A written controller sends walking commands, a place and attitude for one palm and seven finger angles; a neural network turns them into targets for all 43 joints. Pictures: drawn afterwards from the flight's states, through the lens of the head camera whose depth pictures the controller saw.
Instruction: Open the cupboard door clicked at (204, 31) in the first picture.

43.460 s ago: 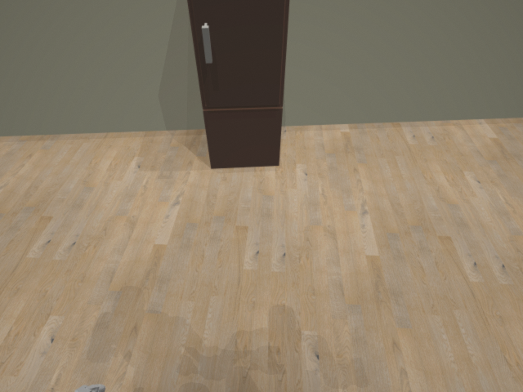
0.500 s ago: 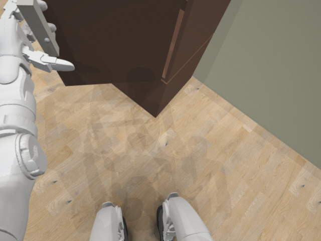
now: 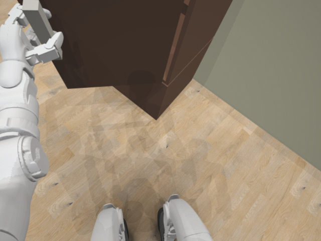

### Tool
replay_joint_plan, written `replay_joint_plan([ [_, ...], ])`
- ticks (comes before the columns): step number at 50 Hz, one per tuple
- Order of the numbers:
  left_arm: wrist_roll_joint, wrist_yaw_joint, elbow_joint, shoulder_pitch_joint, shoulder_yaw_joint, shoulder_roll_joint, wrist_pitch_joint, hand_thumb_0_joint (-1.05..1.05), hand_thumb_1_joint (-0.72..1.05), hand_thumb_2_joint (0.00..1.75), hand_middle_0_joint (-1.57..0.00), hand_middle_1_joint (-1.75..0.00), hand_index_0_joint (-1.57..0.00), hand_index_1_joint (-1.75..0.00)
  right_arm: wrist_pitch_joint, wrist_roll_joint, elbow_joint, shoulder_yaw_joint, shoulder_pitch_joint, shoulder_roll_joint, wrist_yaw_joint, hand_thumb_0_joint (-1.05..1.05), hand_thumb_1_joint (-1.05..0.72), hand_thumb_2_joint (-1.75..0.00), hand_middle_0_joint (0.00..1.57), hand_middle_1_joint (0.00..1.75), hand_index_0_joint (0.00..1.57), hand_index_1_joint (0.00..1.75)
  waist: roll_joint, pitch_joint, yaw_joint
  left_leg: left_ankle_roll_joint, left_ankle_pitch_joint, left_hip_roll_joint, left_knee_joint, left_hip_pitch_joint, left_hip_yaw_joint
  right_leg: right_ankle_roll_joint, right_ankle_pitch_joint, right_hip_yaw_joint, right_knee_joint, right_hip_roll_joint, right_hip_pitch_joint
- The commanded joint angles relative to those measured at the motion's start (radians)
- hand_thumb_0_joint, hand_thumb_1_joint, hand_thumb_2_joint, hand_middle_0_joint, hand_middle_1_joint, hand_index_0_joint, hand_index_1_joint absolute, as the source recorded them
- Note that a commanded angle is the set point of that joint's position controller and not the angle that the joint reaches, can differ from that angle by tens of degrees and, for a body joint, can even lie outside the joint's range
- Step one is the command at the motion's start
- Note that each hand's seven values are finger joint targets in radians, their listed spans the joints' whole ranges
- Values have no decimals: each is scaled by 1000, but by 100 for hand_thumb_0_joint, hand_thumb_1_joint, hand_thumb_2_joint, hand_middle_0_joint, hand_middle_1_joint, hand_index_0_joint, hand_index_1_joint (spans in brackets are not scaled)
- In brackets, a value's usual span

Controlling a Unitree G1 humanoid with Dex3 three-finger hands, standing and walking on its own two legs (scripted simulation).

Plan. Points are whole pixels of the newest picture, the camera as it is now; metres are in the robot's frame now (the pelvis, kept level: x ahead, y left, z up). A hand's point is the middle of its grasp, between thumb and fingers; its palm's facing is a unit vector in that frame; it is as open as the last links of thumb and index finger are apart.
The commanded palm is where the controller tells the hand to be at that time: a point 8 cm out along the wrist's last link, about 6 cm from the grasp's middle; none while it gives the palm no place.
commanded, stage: close the thumb around the handle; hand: left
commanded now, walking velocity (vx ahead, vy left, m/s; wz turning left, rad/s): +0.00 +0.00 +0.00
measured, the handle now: (45, 26) +0.61 +0.20 +0.07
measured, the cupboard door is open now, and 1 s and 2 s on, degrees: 47 74 95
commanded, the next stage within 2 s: pull the door open along its arc in 0.18 s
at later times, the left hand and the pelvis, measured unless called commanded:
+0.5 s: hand (55, 49) +0.54 +0.17 +0.07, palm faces +0.05 -1.00 -0.01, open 6.4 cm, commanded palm +0.49 +0.21 +0.06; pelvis +0.00 +0.00 +0.00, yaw +0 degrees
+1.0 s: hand (91, 97) +0.42 +0.10 +0.07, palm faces +0.42 -0.91 +0.04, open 6.7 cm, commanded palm +0.35 +0.15 +0.06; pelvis +0.03 -0.02 +0.03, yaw +1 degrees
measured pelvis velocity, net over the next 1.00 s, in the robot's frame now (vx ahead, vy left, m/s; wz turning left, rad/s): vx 0.03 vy -0.02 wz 0.02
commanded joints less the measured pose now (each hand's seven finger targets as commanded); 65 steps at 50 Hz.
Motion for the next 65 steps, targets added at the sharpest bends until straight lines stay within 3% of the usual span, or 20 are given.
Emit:
replay_joint_plan([
  [1, -13, -6, -236, -454, 11, 226, -80, 0, 90, 90, -40, -135, -40, -135, -9, -4, -12, -78, 222, -198, -8, 0, -90, -90, 20, 30, 20, 30, 193, -566, -11, -18, 522, -27, -106, 516, -109, -15, 336, 45, -92, 48, 174],
  [3, -21, -5, -223, -427, 49, 260, -77, 0, 90, 90, -40, -135, -40, -135, -4, -1, -16, -79, 224, -202, -11, 0, -90, -90, 20, 30, 20, 30, 177, -567, -1, -18, 530, -26, -108, 504, -108, -16, 349, 45, -92, 49, 192],
  [6, -12, 3, -220, -435, 32, 253, -67, 0, 90, 90, -40, -135, -40, -135, -3, 1, -23, -75, 214, -197, -12, 0, -90, -90, 20, 30, 20, 30, 168, -529, -8, -14, 488, -29, -112, 463, -98, -12, 336, 49, -97, 47, 198],
  [13, -9, 10, -230, -460, 20, 242, -78, 0, 90, 90, -40, -135, -40, -135, -8, 0, -25, -75, 210, -197, -13, 0, -90, -90, 20, 30, 20, 30, 173, -545, -17, -12, 474, -29, -107, 470, -99, -10, 326, 54, -96, 46, 190],
  [14, -6, 10, -221, -444, 32, 255, -79, 0, 90, 90, -40, -135, -40, -135, -8, 0, -24, -76, 211, -197, -12, 0, -90, -90, 20, 30, 20, 30, 179, -540, -5, -17, 469, -28, -113, 472, -102, -13, 313, 50, -94, 46, 187],
  [15, -15, 9, -238, -456, -16, 187, -79, 0, 90, 90, -40, -135, -40, -135, -12, 0, -27, -77, 205, -192, -9, 0, -90, -90, 20, 30, 20, 30, 181, -546, -19, -14, 459, -31, -112, 477, -98, -11, 310, 51, -99, 46, 180],
  [21, -28, 6, -298, -305, 8, 181, -87, 0, 90, 90, -40, -135, -40, -135, -9, 2, -41, -87, 204, -190, -1, 0, -90, -90, 20, 30, 20, 30, 166, -605, 37, -20, 534, -32, -129, 520, -88, -15, 382, 50, -96, 47, 257],
  [27, -70, 2, -427, -77, -11, 105, -96, 0, 90, 90, -40, -135, -40, -135, -3, 19, -75, -101, 178, -178, 10, 0, -90, -90, 20, 30, 20, 30, 107, -605, 85, -18, 582, -40, -169, 531, -64, -17, 469, 53, -120, 52, 373],
  [29, -83, 4, -492, 31, -39, 50, -96, 0, 90, 90, -40, -135, -40, -135, -3, 28, -87, -109, 158, -167, 14, 0, -90, -90, 20, 30, 20, 30, 125, -588, 104, -21, 615, -41, -186, 554, -51, -14, 496, 52, -133, 48, 390],
  [31, -102, 10, -549, 149, -59, 0, -90, 0, 90, 90, -40, -135, -40, -135, -3, 35, -104, -115, 136, -162, 19, 0, -90, -90, 20, 30, 20, 30, 66, -550, 118, -20, 600, -43, -208, 540, -41, -13, 505, 49, -148, 49, 428],
  [35, -127, 26, -664, 358, -87, -66, -91, 0, 90, 90, -40, -135, -40, -135, -12, 46, -131, -121, 94, -150, 24, 0, -90, -90, 20, 30, 20, 30, 31, -482, 150, -18, 607, -49, -237, 506, -18, -12, 555, 55, -158, 39, 496],
  [36, -201, 183, -736, 381, 58, -104, -88, 0, 90, 90, -40, -135, -40, -135, -23, 37, -144, -125, 63, -121, 23, 0, -90, -90, 20, 30, 20, 30, 41, -482, 224, -30, 608, -52, -248, 481, -1, -11, 555, 45, -162, 40, 524],
  [38, -155, 326, -788, 525, -37, -229, -82, 0, 90, 90, -40, -135, -40, -135, -42, 23, -145, -120, 40, -107, 40, 0, -90, -90, 20, 30, 20, 30, 45, -451, 217, -43, 636, -46, -252, 486, -3, -12, 553, 37, -146, 34, 499],
  [40, -113, 437, -831, 571, -71, -281, -82, 0, 90, 90, -40, -135, -40, -135, -45, 9, -146, -123, 30, -101, 51, 0, -90, -90, 20, 30, 20, 30, -12, -436, 217, -48, 624, -49, -256, 470, 1, -16, 575, 39, -140, 30, 535],
  [42, -58, 542, -900, 570, -97, -315, -91, 0, 90, 90, -40, -135, -40, -135, -46, -7, -150, -127, 12, -94, 52, 0, -90, -90, 20, 30, 20, 30, -23, -458, 221, -48, 627, -50, -244, 472, 2, -20, 592, 49, -127, 25, 553],
  [46, 64, 725, -916, 590, -216, -463, -81, 0, 90, 90, -40, -135, -40, -135, -44, -31, -144, -128, -39, -65, 53, 0, -90, -90, 20, 30, 20, 30, -26, -427, 219, -51, 577, -55, -242, 470, 2, -23, 557, 50, -122, 11, 533],
  [47, 93, 747, -918, 591, -244, -474, -77, 0, 90, 90, -40, -135, -40, -135, -45, -39, -144, -130, -41, -67, 50, 0, -90, -90, 20, 30, 20, 30, -70, -421, 209, -49, 564, -54, -240, 465, -3, -24, 552, 48, -128, 13, 532],
  [52, 166, 772, -946, 566, -364, -544, -79, 0, 90, 90, -40, -135, -40, -135, -49, -47, -136, -133, -94, -48, 26, 0, -90, -90, 20, 30, 20, 30, -94, -418, 189, -38, 463, -65, -239, 467, 4, -18, 523, 68, -155, 2, 548],
  [59, 127, 754, -1030, 723, -501, -681, -74, 0, 90, 90, -40, -135, -40, -135, -79, -41, -145, -125, -151, -21, 25, 0, -90, -90, 20, 30, 20, 30, -71, -418, 208, -39, 459, -73, -250, 502, 13, -18, 558, 70, -180, -9, 595],
  [65, 156, 763, -1083, 848, -585, -746, -53, 0, 90, 90, -40, -135, -40, -135, -107, -45, -158, -118, -184, -6, 25, 0, -90, -90, 20, 30, 20, 30, -127, -361, 211, -40, 406, -79, -258, 475, 6, -10, 558, 78, -198, -26, 604],
])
